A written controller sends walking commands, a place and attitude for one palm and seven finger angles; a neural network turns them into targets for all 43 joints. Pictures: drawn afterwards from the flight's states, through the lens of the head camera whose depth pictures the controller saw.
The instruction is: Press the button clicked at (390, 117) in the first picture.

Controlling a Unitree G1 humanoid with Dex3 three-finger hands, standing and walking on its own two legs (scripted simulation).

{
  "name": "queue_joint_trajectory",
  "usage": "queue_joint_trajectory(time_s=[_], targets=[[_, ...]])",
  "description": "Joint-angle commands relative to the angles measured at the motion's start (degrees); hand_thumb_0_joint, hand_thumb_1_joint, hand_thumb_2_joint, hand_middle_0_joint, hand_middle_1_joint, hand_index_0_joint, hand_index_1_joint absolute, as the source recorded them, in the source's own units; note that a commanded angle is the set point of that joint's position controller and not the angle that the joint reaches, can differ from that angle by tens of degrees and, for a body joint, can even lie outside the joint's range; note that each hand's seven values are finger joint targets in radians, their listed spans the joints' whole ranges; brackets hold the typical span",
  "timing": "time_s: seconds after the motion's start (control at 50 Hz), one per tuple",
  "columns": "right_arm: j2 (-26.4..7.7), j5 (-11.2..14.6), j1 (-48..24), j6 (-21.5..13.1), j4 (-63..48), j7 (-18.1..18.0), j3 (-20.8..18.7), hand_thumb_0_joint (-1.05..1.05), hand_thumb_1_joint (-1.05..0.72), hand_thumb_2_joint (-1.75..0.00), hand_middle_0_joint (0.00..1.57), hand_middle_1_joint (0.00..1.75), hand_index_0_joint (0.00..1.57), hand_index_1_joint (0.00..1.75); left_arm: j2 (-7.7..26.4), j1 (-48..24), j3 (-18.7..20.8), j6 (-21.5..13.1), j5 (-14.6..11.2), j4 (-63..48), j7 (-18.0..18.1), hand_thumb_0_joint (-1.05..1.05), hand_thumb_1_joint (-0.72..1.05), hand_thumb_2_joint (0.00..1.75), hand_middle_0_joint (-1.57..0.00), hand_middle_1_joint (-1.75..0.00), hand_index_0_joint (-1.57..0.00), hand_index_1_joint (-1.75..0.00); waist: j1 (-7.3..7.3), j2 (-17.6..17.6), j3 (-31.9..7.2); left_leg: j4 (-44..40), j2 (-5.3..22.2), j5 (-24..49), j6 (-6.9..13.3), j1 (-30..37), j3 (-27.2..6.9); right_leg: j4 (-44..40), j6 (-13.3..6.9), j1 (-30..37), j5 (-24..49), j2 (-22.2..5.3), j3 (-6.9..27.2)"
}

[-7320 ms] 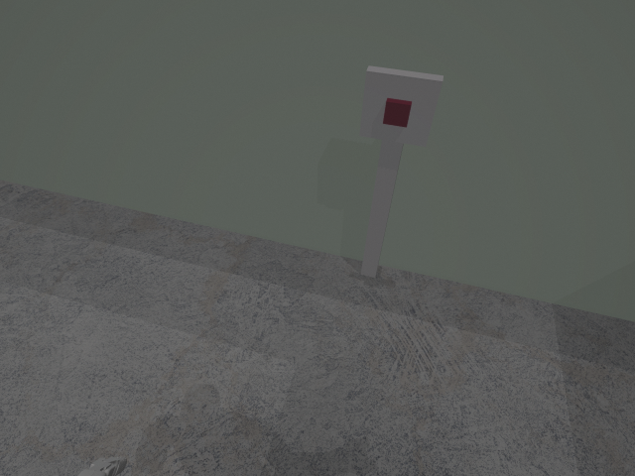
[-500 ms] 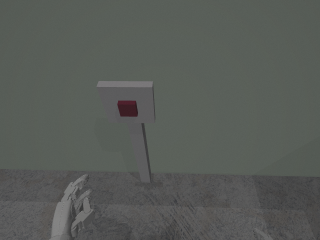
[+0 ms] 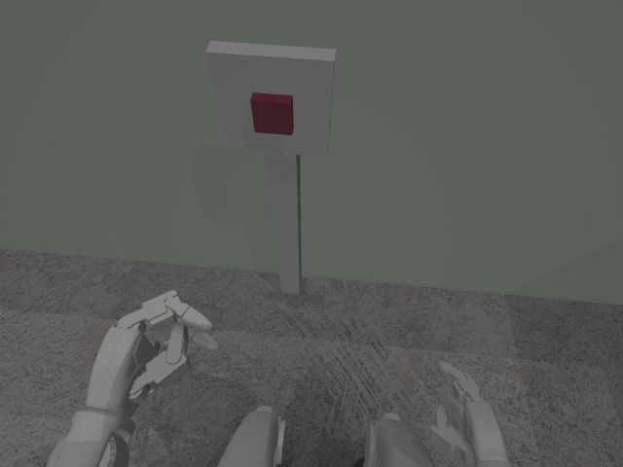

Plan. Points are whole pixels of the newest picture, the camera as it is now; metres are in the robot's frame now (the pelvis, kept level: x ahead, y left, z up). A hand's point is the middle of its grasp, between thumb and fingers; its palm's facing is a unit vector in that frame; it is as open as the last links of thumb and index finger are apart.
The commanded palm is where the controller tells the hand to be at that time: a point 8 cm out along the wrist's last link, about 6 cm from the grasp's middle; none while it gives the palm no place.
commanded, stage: raise the hand and make a fist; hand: left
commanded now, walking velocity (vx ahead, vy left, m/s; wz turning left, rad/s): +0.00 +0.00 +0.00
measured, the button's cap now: (273, 113) +0.60 +0.12 +0.08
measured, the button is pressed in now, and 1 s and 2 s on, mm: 0 0 0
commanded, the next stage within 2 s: aim a knuckle at the button in 1.32 s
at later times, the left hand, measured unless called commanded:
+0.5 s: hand (154, 342) +0.24 +0.20 +0.06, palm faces +0.00 -1.00 -0.05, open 3.1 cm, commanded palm +0.21 +0.25 +0.07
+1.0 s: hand (149, 316) +0.26 +0.21 +0.07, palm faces -0.02 -1.00 -0.06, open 3.1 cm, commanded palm +0.23 +0.26 +0.08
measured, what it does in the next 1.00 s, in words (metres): stands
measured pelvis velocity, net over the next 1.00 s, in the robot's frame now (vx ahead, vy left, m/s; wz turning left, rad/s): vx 0.03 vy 0.00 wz -0.01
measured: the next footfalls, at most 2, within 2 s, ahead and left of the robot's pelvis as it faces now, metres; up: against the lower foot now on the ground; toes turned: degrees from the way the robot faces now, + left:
none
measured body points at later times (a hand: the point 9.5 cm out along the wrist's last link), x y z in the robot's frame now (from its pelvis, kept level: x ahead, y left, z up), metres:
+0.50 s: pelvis +0.02 +0.01 +0.01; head +0.10 +0.03 +0.46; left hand +0.23 +0.25 +0.07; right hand +0.22 -0.22 -0.05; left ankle +0.03 +0.12 -0.63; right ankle +0.06 -0.12 -0.63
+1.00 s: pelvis +0.03 +0.00 +0.02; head +0.11 +0.01 +0.46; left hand +0.26 +0.26 +0.08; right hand +0.20 -0.24 -0.06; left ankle +0.03 +0.12 -0.63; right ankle +0.06 -0.12 -0.63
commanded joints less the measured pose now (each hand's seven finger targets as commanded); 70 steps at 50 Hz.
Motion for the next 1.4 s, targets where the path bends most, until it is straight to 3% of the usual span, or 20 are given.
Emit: queue_joint_trajectory(time_s=[0.0,0.06,0.1,0.16,0.2,0.24,0.26,0.4,0.46,0.52,0.56,0.6,0.68,0.86,0.9,0.96,1.14,1.16,1.22,1.38], targets=[[-9.8,0.9,-3.5,-3.6,-10.7,-1.7,-5.6,0.00,-0.90,-0.90,0.20,0.30,0.20,0.30,7.1,1.0,7.3,-0.4,-2.6,-11.0,0.9,0.00,0.90,0.90,-1.16,-1.35,-1.16,-1.35,-0.13,-1.5,-14.0,-15.6,-2.3,6.6,1.6,6.0,0.2,-13.9,-0.5,14.4,-3.0,2.4,3.2],[-9.7,0.6,-3.7,-4.1,-10.3,-1.8,-5.6,0.00,-0.90,-0.90,0.20,0.30,0.20,0.30,6.9,1.1,7.8,-2.4,-3.1,-10.9,1.9,0.00,0.90,0.90,-1.24,-1.44,-1.24,-1.44,-0.09,-3.0,-12.8,-15.5,-2.2,7.6,1.6,5.9,0.0,-13.5,-0.7,13.9,-2.7,2.7,2.7],[-10.0,0.4,-2.6,-4.5,-9.8,-1.6,-5.8,0.00,-0.90,-0.90,0.20,0.30,0.20,0.30,6.3,2.3,7.2,-4.4,-3.1,-12.0,2.0,0.00,0.90,0.90,-1.30,-1.50,-1.30,-1.50,-0.12,0.3,-13.6,-15.7,-2.2,8.7,1.5,7.5,0.3,-12.7,-0.9,13.1,-0.8,2.6,2.2],[-10.8,0.3,-2.3,-4.7,-9.6,-1.3,-6.0,0.00,-0.90,-0.90,0.20,0.30,0.20,0.30,6.0,2.4,6.0,-5.8,-2.8,-10.4,1.5,0.00,0.90,0.90,-1.30,-1.50,-1.30,-1.50,-1.27,-1.9,-11.1,-15.7,-2.1,8.2,1.5,6.8,-0.1,-12.1,-1.0,11.6,-0.7,2.8,1.5],[-11.3,0.4,-1.4,-4.8,-9.8,-1.3,-6.3,0.00,-0.90,-0.90,0.20,0.30,0.20,0.30,6.0,2.8,5.4,-6.3,-2.7,-11.7,0.9,0.00,0.90,0.90,-1.30,-1.50,-1.30,-1.50,-1.42,0.6,-11.9,-15.9,-2.1,8.9,1.4,8.5,0.1,-11.8,-1.0,11.0,0.7,2.8,1.3],[-11.5,0.5,-0.9,-4.5,-10.0,-1.3,-6.4,0.00,-0.90,-0.90,0.20,0.30,0.20,0.30,6.3,2.9,5.7,-6.0,-2.7,-11.9,0.8,0.00,0.90,0.90,-1.30,-1.50,-1.30,-1.50,-1.46,1.6,-11.5,-16.3,-2.2,9.8,1.2,9.0,0.0,-11.7,-1.1,11.2,2.0,2.8,1.0],[-11.5,0.5,-1.0,-4.1,-10.1,-1.3,-6.4,0.00,-0.90,-0.90,0.20,0.30,0.20,0.30,7.0,2.8,6.3,-5.5,-2.7,-11.1,0.8,0.00,0.90,0.90,-1.30,-1.50,-1.30,-1.50,-1.59,-0.6,-10.7,-16.3,-2.1,9.7,1.4,8.3,-0.3,-11.6,-1.1,11.2,1.8,3.2,0.8],[-11.2,0.5,0.1,-2.7,-10.7,-1.3,-6.6,0.00,-0.90,-0.90,0.20,0.30,0.20,0.30,7.7,3.2,8.1,-5.3,-3.3,-13.4,0.4,0.00,0.90,0.90,-1.30,-1.50,-1.30,-1.50,-1.12,3.1,-13.5,-15.5,-2.1,17.0,0.9,11.9,0.2,-10.9,-1.3,13.5,9.6,3.4,0.7],[-11.4,0.3,0.3,-2.1,-10.8,-1.2,-6.3,0.00,-0.90,-0.90,0.20,0.30,0.20,0.30,7.6,2.5,7.7,-4.3,-3.2,-12.2,-0.4,0.00,0.90,0.90,-1.30,-1.50,-1.30,-1.50,-1.86,1.4,-13.1,-15.2,-1.9,18.9,1.0,12.0,-0.2,-10.6,-1.1,13.5,11.5,3.8,0.3],[-11.4,0.5,0.3,-1.8,-11.0,-1.2,-6.2,0.00,-0.90,-0.90,0.20,0.30,0.20,0.30,8.2,1.6,8.2,-3.3,-3.6,-12.0,-1.5,0.00,0.90,0.90,-1.30,-1.50,-1.30,-1.50,-1.98,3.1,-12.5,-15.4,-2.1,17.2,0.9,12.2,0.2,-11.5,-1.1,13.4,10.7,3.6,0.6],[-11.5,0.6,0.1,-1.5,-11.0,-1.4,-6.0,0.00,-0.90,-0.90,0.20,0.30,0.20,0.30,8.9,0.9,9.0,-2.5,-3.8,-10.6,-2.1,0.00,0.90,0.90,-1.30,-1.50,-1.30,-1.50,-2.06,0.8,-11.7,-15.4,-1.9,17.6,1.0,11.5,-0.2,-11.5,-1.1,13.9,11.0,4.0,0.4],[-11.4,0.6,0.4,-1.6,-11.1,-1.4,-5.8,0.00,-0.90,-0.90,0.20,0.30,0.20,0.30,9.7,-0.1,10.1,-2.4,-4.2,-12.3,-2.5,0.00,0.90,0.90,-1.30,-1.50,-1.30,-1.50,-1.41,3.6,-14.1,-15.4,-2.0,19.2,0.8,13.1,0.1,-11.4,-1.2,14.9,12.5,3.7,0.7],[-11.3,0.6,0.4,-1.7,-10.8,-1.4,-5.8,0.00,-0.90,-0.90,0.20,0.30,0.20,0.30,9.7,-0.4,11.0,-2.3,-5.1,-11.6,-3.3,0.00,0.90,0.90,-1.30,-1.50,-1.30,-1.50,-1.48,1.2,-15.0,-15.0,-2.0,20.9,0.9,13.1,0.1,-11.4,-1.0,16.2,14.6,3.8,0.7],[-11.7,0.8,0.4,-2.0,-10.0,-1.6,-5.9,0.00,-0.90,-0.90,0.20,0.30,0.20,0.30,11.8,-2.2,13.6,-2.3,-6.7,-8.8,-5.0,0.00,0.90,0.90,-1.30,-1.50,-1.30,-1.50,-1.28,0.1,-15.0,-15.3,-2.3,20.7,1.2,12.2,0.6,-12.6,-1.0,18.5,14.9,3.6,1.5],[-11.6,0.9,0.8,-2.2,-9.7,-1.5,-5.9,0.00,-0.90,-0.90,0.20,0.30,0.20,0.30,11.7,-2.5,13.9,-2.5,-7.0,-8.5,-5.2,0.00,0.90,0.90,-1.30,-1.50,-1.30,-1.50,-1.26,1.7,-14.6,-15.8,-2.3,20.1,1.0,12.4,0.8,-13.2,-0.9,18.7,14.4,3.3,1.8],[-11.7,1.0,0.6,-2.0,-9.9,-1.6,-6.0,0.00,-0.90,-0.90,0.20,0.30,0.20,0.30,11.0,-1.9,13.4,-2.4,-7.2,-6.1,-5.4,0.00,0.90,0.90,-1.30,-1.50,-1.30,-1.50,-1.46,-1.4,-13.1,-15.8,-2.3,19.3,1.3,11.4,0.8,-13.6,-0.8,18.5,13.5,3.6,1.8],[-11.7,1.0,0.6,-2.4,-9.7,-1.6,-6.1,0.00,-0.90,-0.90,0.20,0.30,0.20,0.30,11.4,-3.1,13.5,-4.4,-7.1,-6.9,-5.1,0.00,0.90,0.90,-1.30,-1.50,-1.30,-1.50,-1.28,1.6,-12.7,-15.9,-2.5,16.6,1.3,11.3,1.5,-14.8,-0.8,18.3,10.6,3.0,3.3],[-11.7,0.9,0.6,-2.2,-9.7,-1.5,-6.1,0.00,-0.90,-0.90,0.20,0.30,0.20,0.30,12.1,-3.2,13.7,-4.3,-6.9,-6.3,-4.9,0.00,0.90,0.90,-1.30,-1.50,-1.30,-1.50,-1.49,-0.1,-12.3,-15.8,-2.4,16.4,1.4,10.6,1.3,-14.6,-0.8,18.1,9.9,3.3,3.0],[-11.6,1.1,0.5,-2.2,-9.9,-1.6,-5.9,0.00,-0.90,-0.90,0.20,0.30,0.20,0.30,11.1,-3.3,13.0,-4.4,-6.9,-6.5,-5.0,0.00,0.90,0.90,-1.30,-1.50,-1.30,-1.50,-1.40,1.6,-12.0,-16.1,-2.5,15.5,1.3,11.0,1.4,-14.9,-0.8,17.8,9.2,3.1,3.1],[-11.7,1.1,0.2,-2.3,-10.0,-1.8,-5.7,0.00,-0.90,-0.90,0.20,0.30,0.20,0.30,11.7,-4.5,13.1,-4.4,-7.1,-6.6,-5.6,0.00,0.90,0.90,-1.30,-1.50,-1.30,-1.50,-1.50,0.2,-12.5,-15.8,-2.5,14.8,1.6,10.4,1.2,-15.0,-0.7,17.9,8.2,3.1,3.5]])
